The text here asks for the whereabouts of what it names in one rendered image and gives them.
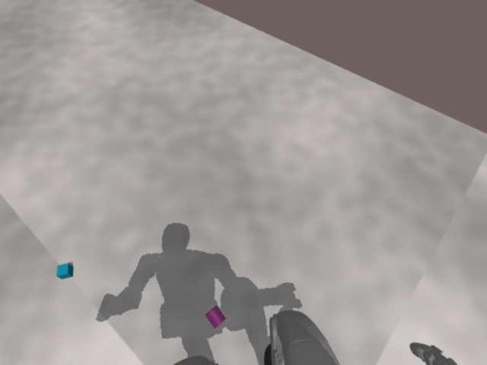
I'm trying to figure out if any right robot hand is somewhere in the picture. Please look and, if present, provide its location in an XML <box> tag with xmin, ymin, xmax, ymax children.
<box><xmin>410</xmin><ymin>342</ymin><xmax>458</xmax><ymax>365</ymax></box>

